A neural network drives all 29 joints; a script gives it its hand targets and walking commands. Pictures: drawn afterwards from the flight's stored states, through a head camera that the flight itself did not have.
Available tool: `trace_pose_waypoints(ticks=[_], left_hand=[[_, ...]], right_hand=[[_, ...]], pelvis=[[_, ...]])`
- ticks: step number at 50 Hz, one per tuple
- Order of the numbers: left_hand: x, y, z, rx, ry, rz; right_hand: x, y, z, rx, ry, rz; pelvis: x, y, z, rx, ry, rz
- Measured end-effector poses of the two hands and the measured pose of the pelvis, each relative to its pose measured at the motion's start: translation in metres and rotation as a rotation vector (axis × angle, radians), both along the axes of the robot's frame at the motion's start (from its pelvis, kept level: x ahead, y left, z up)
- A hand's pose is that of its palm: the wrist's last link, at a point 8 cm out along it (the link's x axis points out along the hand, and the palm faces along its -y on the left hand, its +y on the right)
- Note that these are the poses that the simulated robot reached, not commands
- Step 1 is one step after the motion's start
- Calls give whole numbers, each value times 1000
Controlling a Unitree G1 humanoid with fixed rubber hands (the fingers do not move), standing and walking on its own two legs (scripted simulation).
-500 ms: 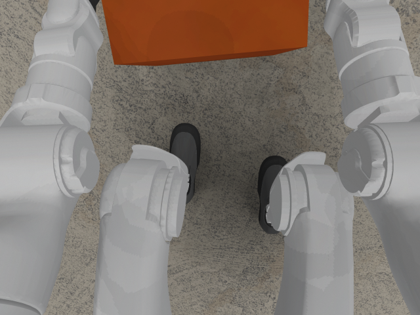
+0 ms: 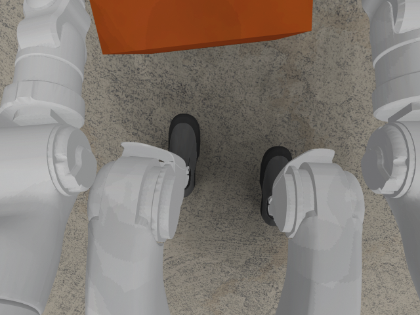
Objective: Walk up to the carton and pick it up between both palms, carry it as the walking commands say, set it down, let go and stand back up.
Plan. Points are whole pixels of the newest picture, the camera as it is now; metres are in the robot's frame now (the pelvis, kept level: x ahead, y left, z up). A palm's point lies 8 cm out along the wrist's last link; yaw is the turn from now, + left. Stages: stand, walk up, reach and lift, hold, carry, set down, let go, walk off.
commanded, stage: set down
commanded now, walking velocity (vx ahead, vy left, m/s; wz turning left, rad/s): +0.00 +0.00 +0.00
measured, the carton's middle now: out of the picture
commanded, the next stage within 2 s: let go in 1.34 s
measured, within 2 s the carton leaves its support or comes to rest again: neither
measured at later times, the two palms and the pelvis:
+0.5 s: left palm out of the picture +0.52 +0.28 -0.09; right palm out of the picture +0.59 -0.12 -0.07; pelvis +0.00 +0.00 +0.04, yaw +0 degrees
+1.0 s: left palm out of the picture +0.52 +0.28 +0.06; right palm out of the picture +0.59 -0.13 +0.08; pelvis +0.01 +0.00 +0.17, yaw +0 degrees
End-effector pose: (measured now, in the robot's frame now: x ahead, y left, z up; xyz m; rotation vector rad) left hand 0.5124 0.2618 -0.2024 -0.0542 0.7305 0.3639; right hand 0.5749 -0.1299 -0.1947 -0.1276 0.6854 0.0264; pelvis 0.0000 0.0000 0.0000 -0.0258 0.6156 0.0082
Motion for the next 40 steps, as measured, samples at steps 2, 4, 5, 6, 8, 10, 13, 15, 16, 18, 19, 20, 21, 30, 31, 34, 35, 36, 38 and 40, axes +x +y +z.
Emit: trace_pose_waypoints(ticks=[2,4,5,6,8,10,13,15,16,18,19,20,21,30,31,34,35,36,38,40], left_hand=[[2,4,3,4,-19,6],[2,8,8,1,-27,22],[4,9,12,-5,-39,28],[5,10,16,-12,-55,32],[8,11,25,-27,-81,38],[10,12,34,-40,-97,41],[9,15,48,-41,-99,37],[7,18,58,-32,-89,35],[6,19,64,-28,-85,34],[6,20,75,-20,-84,33],[6,20,82,-17,-86,30],[6,20,88,-15,-88,28],[7,20,93,-13,-86,26],[7,18,147,4,-80,-4],[7,17,152,3,-78,-6],[6,18,170,-1,-78,-9],[6,18,176,-1,-80,-10],[6,18,182,-2,-82,-11],[6,19,194,-3,-81,-12],[6,19,205,-4,-81,-15]], right_hand=[[2,0,4,-1,-24,-2],[2,0,8,-8,-22,-4],[2,0,12,-12,-24,-5],[2,1,16,-18,-28,-4],[3,2,26,-33,-32,1],[5,4,37,-44,-34,8],[9,8,56,-53,-45,18],[12,11,70,-52,-51,20],[13,12,76,-51,-53,21],[16,13,89,-49,-57,23],[17,13,95,-48,-59,24],[18,13,101,-47,-60,24],[19,12,107,-47,-59,24],[16,4,154,-59,-47,28],[16,3,159,-59,-43,29],[16,2,177,-59,-40,33],[17,2,183,-60,-42,34],[17,2,189,-60,-43,35],[18,2,201,-59,-40,36],[18,2,212,-60,-38,38]], pelvis=[[-1,0,0,1,-12,0],[-1,0,1,1,-14,0],[-1,-1,1,2,-17,0],[-1,-1,1,2,-21,0],[-2,-1,2,3,-31,0],[-2,-1,4,3,-44,0],[-3,-1,6,5,-69,1],[-2,-1,9,6,-88,1],[-2,-1,11,6,-97,1],[-1,-2,15,7,-110,1],[-1,-2,18,8,-115,1],[-1,-2,22,9,-119,1],[-1,-2,25,9,-121,1],[3,-6,69,16,-127,0],[3,-6,74,16,-127,0],[5,-7,90,17,-128,0],[5,-7,96,16,-128,0],[6,-7,101,16,-129,0],[7,-7,112,16,-131,0],[7,-7,123,15,-133,0]])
